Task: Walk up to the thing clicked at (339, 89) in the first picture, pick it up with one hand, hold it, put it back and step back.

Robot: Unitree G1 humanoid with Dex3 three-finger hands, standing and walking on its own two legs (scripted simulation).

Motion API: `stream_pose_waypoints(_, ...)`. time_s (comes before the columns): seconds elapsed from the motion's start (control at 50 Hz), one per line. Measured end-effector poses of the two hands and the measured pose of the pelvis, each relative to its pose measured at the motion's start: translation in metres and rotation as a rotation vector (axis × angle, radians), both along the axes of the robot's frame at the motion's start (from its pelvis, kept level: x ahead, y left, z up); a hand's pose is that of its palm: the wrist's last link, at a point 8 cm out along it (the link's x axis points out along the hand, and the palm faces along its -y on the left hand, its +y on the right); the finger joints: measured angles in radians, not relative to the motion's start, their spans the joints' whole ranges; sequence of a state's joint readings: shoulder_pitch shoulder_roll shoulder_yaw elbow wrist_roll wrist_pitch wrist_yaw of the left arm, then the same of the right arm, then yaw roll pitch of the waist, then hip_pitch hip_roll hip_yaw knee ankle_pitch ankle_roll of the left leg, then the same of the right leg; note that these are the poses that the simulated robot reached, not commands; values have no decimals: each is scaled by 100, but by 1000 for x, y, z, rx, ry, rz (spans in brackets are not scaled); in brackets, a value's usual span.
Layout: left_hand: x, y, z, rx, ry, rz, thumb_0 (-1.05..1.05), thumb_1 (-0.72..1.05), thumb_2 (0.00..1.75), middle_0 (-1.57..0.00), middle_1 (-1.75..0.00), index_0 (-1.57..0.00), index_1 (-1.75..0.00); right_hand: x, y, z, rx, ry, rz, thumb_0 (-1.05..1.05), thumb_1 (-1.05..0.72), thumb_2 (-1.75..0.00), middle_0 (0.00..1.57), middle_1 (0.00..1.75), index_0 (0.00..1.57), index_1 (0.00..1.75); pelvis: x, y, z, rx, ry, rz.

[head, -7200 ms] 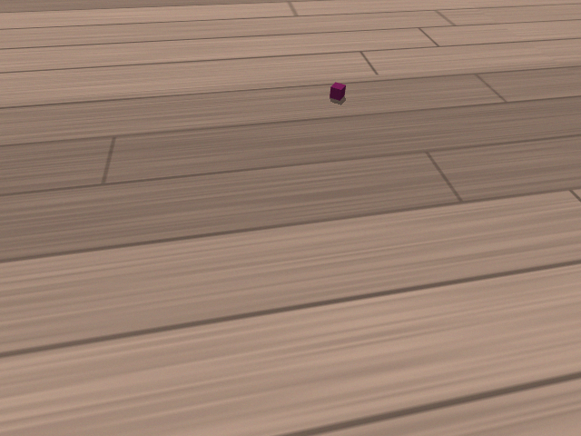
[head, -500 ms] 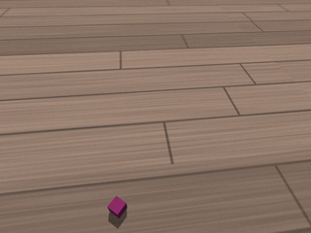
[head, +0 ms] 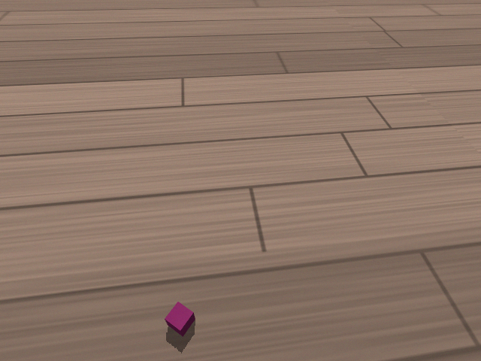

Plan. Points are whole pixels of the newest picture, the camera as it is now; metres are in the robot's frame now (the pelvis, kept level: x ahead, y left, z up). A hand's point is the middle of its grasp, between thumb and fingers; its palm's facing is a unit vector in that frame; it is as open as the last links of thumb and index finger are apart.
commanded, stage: stand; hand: left
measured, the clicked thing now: (180, 318) +0.43 +0.23 -0.74
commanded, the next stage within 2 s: none
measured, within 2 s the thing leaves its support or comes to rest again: neither
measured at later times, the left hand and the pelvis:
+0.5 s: hand out of the picture +0.05 +0.25 -0.16, palm faces -0.02 -0.94 -0.33, open 7.4 cm; pelvis -0.01 +0.00 +0.00, yaw +0 degrees
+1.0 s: hand out of the picture +0.07 +0.25 -0.16, palm faces -0.02 -0.94 -0.33, open 7.4 cm; pelvis +0.01 -0.01 +0.00, yaw +0 degrees
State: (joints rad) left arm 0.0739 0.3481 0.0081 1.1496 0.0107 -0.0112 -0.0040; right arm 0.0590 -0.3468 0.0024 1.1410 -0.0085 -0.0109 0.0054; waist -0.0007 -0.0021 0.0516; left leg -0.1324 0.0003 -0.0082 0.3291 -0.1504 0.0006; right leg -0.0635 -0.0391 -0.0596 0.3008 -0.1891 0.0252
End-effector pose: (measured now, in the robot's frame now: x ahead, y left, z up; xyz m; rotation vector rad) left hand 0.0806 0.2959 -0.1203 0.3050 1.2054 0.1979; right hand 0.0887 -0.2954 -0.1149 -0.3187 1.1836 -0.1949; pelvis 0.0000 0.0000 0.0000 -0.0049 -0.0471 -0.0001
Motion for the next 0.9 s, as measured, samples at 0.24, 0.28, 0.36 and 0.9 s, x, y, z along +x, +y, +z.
stream_pose_waypoints(0.24,-25,-1,-3,-3,43,9,1,90,90,-20,-30,-20,-30,-21,-2,-3,4,37,-5,0,-90,-89,20,30,21,30,-8,-2,0,1,2,1)
stream_pose_waypoints(0.28,-29,-1,-3,-3,51,11,1,90,90,-20,-30,-20,-30,-24,-3,-4,4,45,-7,0,-90,-89,20,30,21,30,-8,-2,0,0,2,1)
stream_pose_waypoints(0.36,-33,-1,-4,-2,61,15,1,90,90,-20,-30,-20,-30,-30,-4,-5,4,59,-9,0,-90,-89,20,30,21,30,-9,-2,0,1,3,2)
stream_pose_waypoints(0.9,-17,-5,-3,-2,50,4,1,90,90,-20,-30,-20,-30,-17,-6,-5,1,64,2,0,-90,-89,20,30,21,30,2,-5,0,2,20,3)
